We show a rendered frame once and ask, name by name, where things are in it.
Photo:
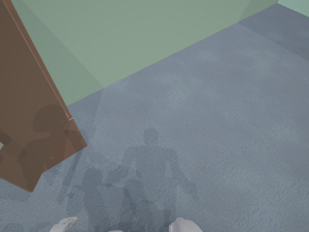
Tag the cupboard door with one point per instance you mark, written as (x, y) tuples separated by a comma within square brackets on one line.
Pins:
[(32, 119)]

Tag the right robot thigh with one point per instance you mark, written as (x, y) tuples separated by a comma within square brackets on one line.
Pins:
[(184, 225)]

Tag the left robot hand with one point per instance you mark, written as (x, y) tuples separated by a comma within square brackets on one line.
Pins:
[(64, 224)]

